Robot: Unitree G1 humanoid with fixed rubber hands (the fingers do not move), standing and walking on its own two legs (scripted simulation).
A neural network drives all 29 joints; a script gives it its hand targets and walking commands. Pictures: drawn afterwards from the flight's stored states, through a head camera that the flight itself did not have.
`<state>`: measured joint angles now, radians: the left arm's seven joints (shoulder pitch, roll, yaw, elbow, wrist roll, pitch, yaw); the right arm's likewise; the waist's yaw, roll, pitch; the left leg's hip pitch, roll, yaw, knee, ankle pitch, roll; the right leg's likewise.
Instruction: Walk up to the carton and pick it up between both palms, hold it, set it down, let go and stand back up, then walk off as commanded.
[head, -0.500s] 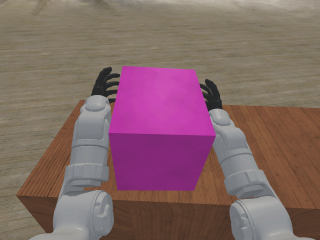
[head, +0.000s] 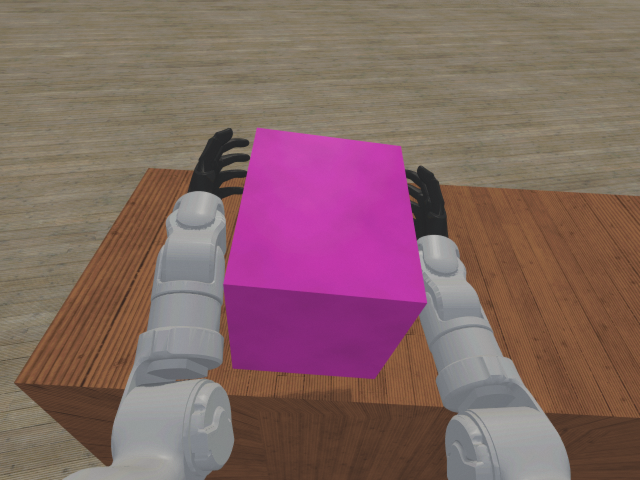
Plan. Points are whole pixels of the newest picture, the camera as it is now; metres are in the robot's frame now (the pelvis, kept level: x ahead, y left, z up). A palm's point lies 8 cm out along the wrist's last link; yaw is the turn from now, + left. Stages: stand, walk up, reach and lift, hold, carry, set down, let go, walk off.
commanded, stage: set down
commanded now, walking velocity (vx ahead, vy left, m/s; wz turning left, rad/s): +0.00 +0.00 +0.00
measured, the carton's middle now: (317, 256) +0.36 +0.01 +0.12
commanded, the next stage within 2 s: none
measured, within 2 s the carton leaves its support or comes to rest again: neither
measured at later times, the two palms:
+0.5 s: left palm (210, 202) +0.40 +0.15 +0.17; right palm (424, 240) +0.39 -0.12 +0.13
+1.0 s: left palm (222, 216) +0.43 +0.14 +0.13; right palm (421, 247) +0.40 -0.13 +0.10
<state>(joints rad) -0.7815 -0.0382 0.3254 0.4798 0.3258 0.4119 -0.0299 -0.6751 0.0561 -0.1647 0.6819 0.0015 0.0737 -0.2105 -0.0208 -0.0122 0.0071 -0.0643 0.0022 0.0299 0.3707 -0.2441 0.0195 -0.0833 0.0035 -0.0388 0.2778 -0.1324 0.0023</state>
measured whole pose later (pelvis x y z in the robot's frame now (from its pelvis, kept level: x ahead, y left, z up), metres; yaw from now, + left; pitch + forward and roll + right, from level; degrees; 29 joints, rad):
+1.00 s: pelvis +0.02 +0.01 +0.00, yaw +0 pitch -2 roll -2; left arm -0.76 -0.04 0.30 0.68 0.33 0.25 0.02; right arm -0.66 0.07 -0.28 0.84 -0.12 -0.08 -0.17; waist -0.02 -0.01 0.03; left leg -0.06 0.00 0.03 0.37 -0.28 0.02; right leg -0.07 0.00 -0.04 0.26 -0.15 0.01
